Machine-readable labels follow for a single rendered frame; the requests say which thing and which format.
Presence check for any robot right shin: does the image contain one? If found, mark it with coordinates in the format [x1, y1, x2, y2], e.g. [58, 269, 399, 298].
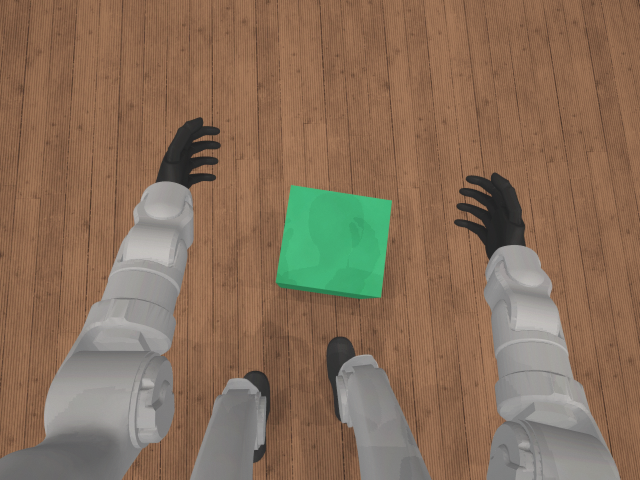
[338, 354, 390, 384]

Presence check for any robot left thigh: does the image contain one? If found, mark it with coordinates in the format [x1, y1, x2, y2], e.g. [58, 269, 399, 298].
[190, 389, 266, 480]

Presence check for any robot left forearm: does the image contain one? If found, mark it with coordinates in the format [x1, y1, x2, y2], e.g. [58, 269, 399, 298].
[44, 181, 194, 433]

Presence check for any robot right upper arm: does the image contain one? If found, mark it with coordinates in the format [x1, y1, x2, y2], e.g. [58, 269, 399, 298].
[486, 419, 619, 480]

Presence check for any left robot hand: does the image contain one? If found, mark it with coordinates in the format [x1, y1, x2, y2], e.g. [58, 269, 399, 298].
[156, 117, 221, 189]

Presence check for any robot left upper arm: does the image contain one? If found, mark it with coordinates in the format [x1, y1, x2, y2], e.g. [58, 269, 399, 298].
[0, 351, 175, 480]

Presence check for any carton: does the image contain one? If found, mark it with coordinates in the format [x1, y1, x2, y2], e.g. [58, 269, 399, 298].
[276, 185, 392, 299]

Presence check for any right robot hand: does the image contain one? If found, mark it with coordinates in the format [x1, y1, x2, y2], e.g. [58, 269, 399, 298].
[454, 172, 526, 260]

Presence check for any robot right forearm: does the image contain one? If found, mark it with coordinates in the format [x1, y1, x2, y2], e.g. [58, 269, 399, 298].
[484, 245, 621, 480]

